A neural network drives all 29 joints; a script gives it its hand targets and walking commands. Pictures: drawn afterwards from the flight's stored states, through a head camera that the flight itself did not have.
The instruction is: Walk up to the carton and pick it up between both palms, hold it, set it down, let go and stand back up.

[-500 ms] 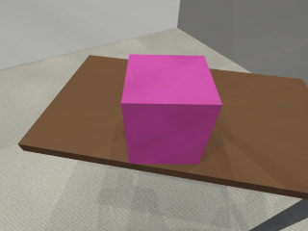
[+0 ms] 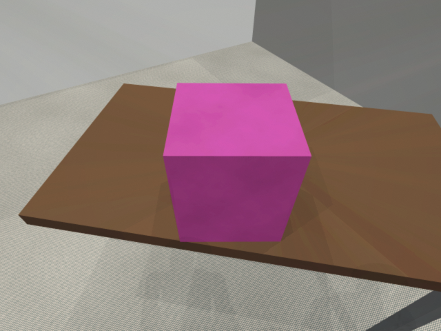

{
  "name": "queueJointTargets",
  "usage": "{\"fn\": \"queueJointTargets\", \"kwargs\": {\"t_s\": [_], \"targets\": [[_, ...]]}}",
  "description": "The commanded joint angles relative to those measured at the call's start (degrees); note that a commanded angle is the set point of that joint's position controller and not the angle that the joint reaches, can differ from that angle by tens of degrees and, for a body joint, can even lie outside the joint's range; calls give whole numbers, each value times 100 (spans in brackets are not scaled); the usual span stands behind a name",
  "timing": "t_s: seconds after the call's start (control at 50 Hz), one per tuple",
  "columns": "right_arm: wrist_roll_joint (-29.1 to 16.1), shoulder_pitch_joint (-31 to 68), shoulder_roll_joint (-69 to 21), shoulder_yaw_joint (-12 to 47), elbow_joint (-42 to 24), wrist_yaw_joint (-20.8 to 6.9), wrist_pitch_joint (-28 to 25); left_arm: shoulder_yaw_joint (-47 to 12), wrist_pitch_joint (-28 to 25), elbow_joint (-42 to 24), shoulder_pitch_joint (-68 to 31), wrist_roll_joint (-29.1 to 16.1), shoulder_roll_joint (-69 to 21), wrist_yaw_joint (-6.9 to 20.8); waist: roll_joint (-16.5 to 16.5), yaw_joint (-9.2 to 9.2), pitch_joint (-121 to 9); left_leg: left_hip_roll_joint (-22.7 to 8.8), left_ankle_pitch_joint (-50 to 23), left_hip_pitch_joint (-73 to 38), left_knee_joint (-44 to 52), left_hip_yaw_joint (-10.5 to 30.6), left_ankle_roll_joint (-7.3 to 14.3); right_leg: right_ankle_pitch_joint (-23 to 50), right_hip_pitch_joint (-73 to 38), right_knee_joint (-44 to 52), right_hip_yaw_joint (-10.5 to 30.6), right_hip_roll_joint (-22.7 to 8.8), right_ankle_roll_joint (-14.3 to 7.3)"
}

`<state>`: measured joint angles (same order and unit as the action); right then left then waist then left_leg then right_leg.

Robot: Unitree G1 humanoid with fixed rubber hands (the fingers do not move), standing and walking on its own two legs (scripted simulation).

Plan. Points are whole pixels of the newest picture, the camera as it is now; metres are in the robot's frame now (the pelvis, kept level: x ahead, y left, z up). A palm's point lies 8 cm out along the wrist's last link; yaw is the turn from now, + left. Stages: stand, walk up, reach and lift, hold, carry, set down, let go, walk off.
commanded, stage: stand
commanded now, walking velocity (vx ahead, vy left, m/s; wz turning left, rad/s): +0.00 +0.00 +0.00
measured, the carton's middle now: (231, 165) +0.43 -0.02 +0.08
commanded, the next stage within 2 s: walk up in 0.88 s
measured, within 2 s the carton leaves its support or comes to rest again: neither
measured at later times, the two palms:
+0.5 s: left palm out of the picture -0.03 +0.19 -0.15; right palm out of the picture -0.03 -0.20 -0.15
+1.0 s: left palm out of the picture -0.04 +0.19 -0.15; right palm out of the picture -0.05 -0.20 -0.15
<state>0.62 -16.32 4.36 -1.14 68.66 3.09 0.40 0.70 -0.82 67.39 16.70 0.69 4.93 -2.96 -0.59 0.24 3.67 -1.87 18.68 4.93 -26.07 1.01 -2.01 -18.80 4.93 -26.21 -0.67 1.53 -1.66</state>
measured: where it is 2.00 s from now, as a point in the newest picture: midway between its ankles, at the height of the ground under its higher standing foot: outside the picture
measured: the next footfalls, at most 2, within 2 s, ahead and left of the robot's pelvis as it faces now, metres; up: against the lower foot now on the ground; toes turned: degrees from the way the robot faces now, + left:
right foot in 1.54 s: +0.09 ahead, -0.12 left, +0.00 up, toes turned +9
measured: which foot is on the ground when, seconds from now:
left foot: down 0.00-1.00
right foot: down 0.00-1.00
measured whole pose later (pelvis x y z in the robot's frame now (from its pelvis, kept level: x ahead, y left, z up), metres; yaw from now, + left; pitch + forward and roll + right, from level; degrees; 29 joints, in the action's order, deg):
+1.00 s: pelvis -0.01 -0.01 +0.00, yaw +0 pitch -3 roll +0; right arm 0.6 -17.5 4.9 -0.3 69.3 3.1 0.3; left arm 0.1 -1.2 67.0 17.7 0.3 5.1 -2.5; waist -0.8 0.0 4.5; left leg -3.2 17.5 4.2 -24.5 0.6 -3.2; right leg -17.6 4.5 -25.0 -0.8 2.6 -2.7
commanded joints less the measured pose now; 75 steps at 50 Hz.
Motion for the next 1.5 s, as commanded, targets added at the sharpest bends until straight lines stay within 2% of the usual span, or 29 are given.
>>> {"fn": "queueJointTargets", "kwargs": {"t_s": [0.0,0.02,0.04,0.12,0.24,0.28,0.44,0.48,0.5,0.56,0.6,0.72,0.8,0.82,0.84,0.88,0.94,1.0,1.04,1.06,1.12,1.16,1.2,1.26,1.3,1.32,1.36,1.44,1.48], "targets": [[-17,-499,570,-83,-130,-12,-88,133,-57,-64,663,-35,740,-35,129,-22,-154,-295,-2030,-3,349,166,286,2722,70,451,492,-549,-144],[-22,-599,575,-111,-26,11,-75,60,-73,-63,507,1,424,-41,83,63,269,-343,-2093,209,368,161,251,2841,179,420,423,-651,-152],[-7,-484,539,-85,6,47,-60,22,-71,-80,691,-19,248,-20,-222,-142,302,-317,-2314,318,308,148,284,2783,33,408,498,-655,-162],[-13,-474,436,16,-4,66,-98,104,-1,-35,778,-19,501,-30,-47,-185,393,-348,-2445,234,241,111,272,3155,137,407,467,-609,-137],[13,-465,516,-106,-68,19,-31,35,-91,-19,602,-5,362,-44,33,35,186,-303,-1861,108,178,26,239,3467,25,462,624,-720,-169],[-27,-532,396,-56,-16,26,28,59,-75,-88,529,-40,585,-21,351,-4,85,-262,-1680,239,219,83,180,3311,24,599,528,-646,-128],[-7,-604,520,-24,-5,43,-15,43,-45,-133,499,-21,493,-19,-202,7,481,-345,-2031,342,467,116,194,2549,200,518,468,-630,-200],[-20,-619,466,-41,-37,47,-27,-49,-33,-5,663,-29,239,-29,163,-21,385,-402,-1988,74,460,154,180,2482,375,620,435,-552,-175],[-24,-655,404,10,96,25,-17,-21,-50,-84,604,-18,346,11,-358,-25,369,-364,-2039,91,401,132,218,2311,302,604,496,-594,-123],[-26,-614,527,-39,14,50,-13,-8,-91,-35,647,-55,439,2,174,-2,384,-344,-1927,-6,419,144,221,2760,304,618,592,-619,-201],[-19,-591,471,-38,13,55,-4,101,-135,-102,697,18,718,38,-300,-83,384,-316,-1910,45,353,20,208,2764,278,532,597,-623,-229],[1,-536,443,-9,9,-10,-26,71,-35,-93,825,-44,583,-2,410,-98,538,-379,-1727,335,461,87,204,2644,120,517,505,-578,-138],[-14,-911,370,22,145,1,-49,-31,6,-125,717,12,306,-16,-276,-23,373,-330,-1570,379,587,125,189,2104,5,538,586,-651,-267],[-18,-781,473,46,117,16,-38,-2,-12,-153,725,-38,407,3,20,-74,206,-314,-1618,143,555,132,150,1998,207,623,486,-566,-223],[-5,-800,425,35,120,31,-58,10,-53,-86,639,-14,470,11,-387,-8,251,-344,-1878,50,448,96,174,2280,215,571,557,-607,-239],[-13,-631,477,0,-10,26,-22,7,-75,-96,700,-79,483,29,190,-16,343,-394,-1995,-161,345,78,174,2780,471,603,496,-590,-198],[11,-657,460,32,-3,33,-61,11,-102,-131,634,-25,509,31,-102,-50,410,-423,-1948,271,418,115,200,2719,163,524,493,-609,-215],[-16,-588,327,49,-27,-9,-27,30,-56,-115,699,-10,561,10,379,-58,421,-395,-1518,299,517,43,150,2639,250,576,434,-604,-255],[-22,-662,382,30,45,23,-5,-13,-64,-159,672,24,514,-33,-276,9,524,-365,-1662,334,457,34,145,2819,225,602,561,-710,-237],[318,-609,827,107,-90,19,-122,139,-141,-215,969,106,1002,-24,176,-118,134,-243,-850,351,-75,-139,315,1998,-44,388,593,-560,-161],[354,-255,644,134,-307,-29,-161,167,-158,-70,1265,63,1196,-33,796,-237,559,2,555,1554,-826,-391,207,1188,-340,1109,1716,-1263,-473],[295,-160,633,166,-363,-10,-162,156,-134,-172,1120,53,1143,-14,536,-234,864,-45,927,1882,-1021,-321,170,429,-33,1376,2118,-1632,-743],[301,-331,573,199,-405,-24,-237,128,-131,-214,864,118,1183,13,659,-40,1106,-228,294,1412,-642,-220,254,535,566,1126,1771,-1457,-819],[214,-1243,739,190,-214,-59,-377,20,-124,-511,108,126,1009,124,-95,423,752,-464,-929,-7,232,396,452,744,1614,-260,457,-535,-260],[176,-1377,1385,-44,-224,-31,-344,-112,-110,-615,402,141,628,106,-1044,316,605,-1604,-1804,-322,740,1703,1244,-430,2106,-1848,-23,28,193],[177,-1344,1464,-65,-282,-9,-307,-77,-57,-658,467,194,647,72,-1044,277,800,-1980,-1803,-186,838,2108,1641,-1321,2282,-2083,-27,-65,266],[231,-1264,1464,-28,-375,-13,-312,-36,-81,-826,218,217,759,39,-934,352,1113,-2169,-3070,-207,711,2026,1915,-1857,2649,-2226,152,-285,288],[221,-732,1434,16,-708,-39,-320,-89,-132,-1035,251,138,640,119,-1189,109,910,-1549,-2837,152,505,1048,1400,-987,2017,-1535,134,-422,257],[193,152,1460,78,-937,-98,-241,-15,-165,-746,1035,101,689,122,-986,-437,519,-1005,-3087,1216,-219,164,905,1307,96,-224,-135,-364,175]]}}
